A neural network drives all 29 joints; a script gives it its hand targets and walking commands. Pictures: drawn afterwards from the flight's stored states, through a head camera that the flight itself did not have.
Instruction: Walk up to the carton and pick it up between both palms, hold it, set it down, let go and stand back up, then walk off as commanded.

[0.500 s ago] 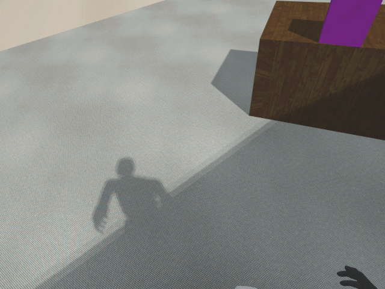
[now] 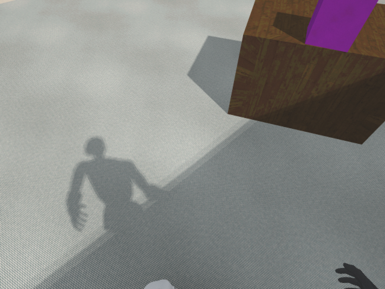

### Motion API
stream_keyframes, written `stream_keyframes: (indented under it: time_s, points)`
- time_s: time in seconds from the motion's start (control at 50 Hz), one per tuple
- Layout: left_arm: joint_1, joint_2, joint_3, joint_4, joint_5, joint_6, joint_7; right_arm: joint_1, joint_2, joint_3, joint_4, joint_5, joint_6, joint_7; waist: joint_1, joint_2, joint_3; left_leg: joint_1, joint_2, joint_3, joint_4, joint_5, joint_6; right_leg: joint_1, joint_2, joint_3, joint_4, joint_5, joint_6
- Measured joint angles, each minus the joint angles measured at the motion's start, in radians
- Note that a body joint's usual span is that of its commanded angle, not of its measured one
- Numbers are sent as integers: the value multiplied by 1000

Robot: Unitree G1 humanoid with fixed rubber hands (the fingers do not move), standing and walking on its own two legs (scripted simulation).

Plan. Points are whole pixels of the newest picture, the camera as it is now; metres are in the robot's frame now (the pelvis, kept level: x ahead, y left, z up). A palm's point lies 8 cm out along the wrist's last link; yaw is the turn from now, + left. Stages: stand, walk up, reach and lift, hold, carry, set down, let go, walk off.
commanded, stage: walk up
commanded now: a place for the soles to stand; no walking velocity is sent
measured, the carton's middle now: (338, 14) +1.33 -0.66 -0.03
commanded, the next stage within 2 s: none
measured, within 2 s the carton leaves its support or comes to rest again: neither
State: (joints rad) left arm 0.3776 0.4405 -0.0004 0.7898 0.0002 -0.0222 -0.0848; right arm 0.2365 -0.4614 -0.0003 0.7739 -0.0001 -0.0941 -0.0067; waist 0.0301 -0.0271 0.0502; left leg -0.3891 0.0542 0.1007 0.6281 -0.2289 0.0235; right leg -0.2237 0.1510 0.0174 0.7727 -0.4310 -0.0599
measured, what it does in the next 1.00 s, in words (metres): walks ahead: right foot, then left foot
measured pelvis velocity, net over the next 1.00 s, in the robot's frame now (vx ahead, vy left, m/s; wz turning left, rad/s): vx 0.32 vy -0.10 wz -0.17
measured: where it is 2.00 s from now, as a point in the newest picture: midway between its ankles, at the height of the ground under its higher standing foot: (242, 213)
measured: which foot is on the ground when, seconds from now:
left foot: down 0.00-0.40, up 0.42-0.84, down 0.86-1.00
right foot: up 0.00-0.32, down 0.34-0.88, up 0.90-1.00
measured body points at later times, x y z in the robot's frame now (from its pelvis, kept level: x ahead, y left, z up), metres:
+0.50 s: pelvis +0.17 -0.10 -0.01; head +0.17 -0.11 +0.44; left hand +0.28 +0.22 -0.10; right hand +0.25 -0.43 -0.11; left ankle +0.09 +0.06 -0.66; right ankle +0.24 -0.19 -0.72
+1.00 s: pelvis +0.32 -0.10 +0.00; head +0.35 -0.07 +0.45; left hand +0.44 +0.19 -0.13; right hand +0.36 -0.45 -0.06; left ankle +0.35 -0.02 -0.72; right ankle +0.26 -0.20 -0.67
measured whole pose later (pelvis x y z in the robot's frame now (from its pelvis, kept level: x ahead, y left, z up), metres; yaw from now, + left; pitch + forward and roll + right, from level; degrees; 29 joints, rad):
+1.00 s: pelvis +0.32 -0.10 +0.00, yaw -10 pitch -1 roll -2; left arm 0.32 0.45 0.00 0.78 0.00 -0.01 -0.09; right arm 0.28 -0.46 0.00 0.79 0.00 -0.11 -0.01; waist 0.01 -0.07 0.05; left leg -0.32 0.08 0.15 0.64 -0.32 0.04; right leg -0.41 0.10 0.03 1.03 -0.38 -0.04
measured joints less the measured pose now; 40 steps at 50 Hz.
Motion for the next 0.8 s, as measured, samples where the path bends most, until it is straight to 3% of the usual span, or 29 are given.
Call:
stream_keyframes:
  time_s: [0.06, 0.12, 0.22, 0.32, 0.38, 0.42, 0.5, 0.62, 0.8]
  points:
    - [-25, 4, 0, -4, 0, 1, 0, 23, 0, 0, 0, 0, 0, -3, -19, -17, -11, 35, 10, 5, -1, -55, 6, -148, -13, 2, 274, 4, 26]
    - [-47, 15, 0, -4, 0, 1, -10, 37, 0, 0, -1, 0, -1, -3, -31, -45, -14, 98, 10, 17, -21, -83, 3, -235, -80, 4, 339, 68, 45]
    - [-92, 17, 0, -5, 0, 16, -30, 40, 0, 1, -1, 0, -10, -3, -31, -79, -16, 171, 10, 43, -25, -136, -13, -332, -181, 5, 224, 103, 57]
    - [-138, 17, 0, -5, 0, 20, -42, 40, 0, 1, -1, 0, -13, -3, -31, -83, -21, 224, 12, 63, -22, -192, -44, -339, -226, 5, -27, 156, 46]
    - [-135, 15, 0, -4, 0, 14, -41, 34, -1, 0, 0, 0, -12, -3, -29, -46, -27, 238, 48, 65, 44, -254, -51, -314, -206, -10, -61, 276, 36]
    - [-120, 14, 0, -4, 0, 3, -29, 17, 0, 1, 0, 0, -5, -3, -14, -7, -4, 220, 86, 50, 192, -267, -46, -291, -166, -18, -9, 227, 25]
    - [-69, 14, 0, -4, 0, 5, -16, 12, -1, 1, 0, 0, 9, -3, -9, 26, -1, 111, 50, 18, 452, -288, -41, -208, -138, -17, -37, 173, 3]
    - [-37, 14, 0, -5, 0, 4, -6, 12, -1, 1, 6, 0, 20, -3, -8, 59, 13, 18, 46, 16, 435, -194, -41, -58, -93, -18, -185, 195, -15]
    - [-35, 14, 0, -5, 0, 0, -6, 12, -1, 1, 15, 0, 25, -3, -9, 55, 16, 9, 46, 15, 192, -160, -41, 51, -35, -18, -271, 158, -24]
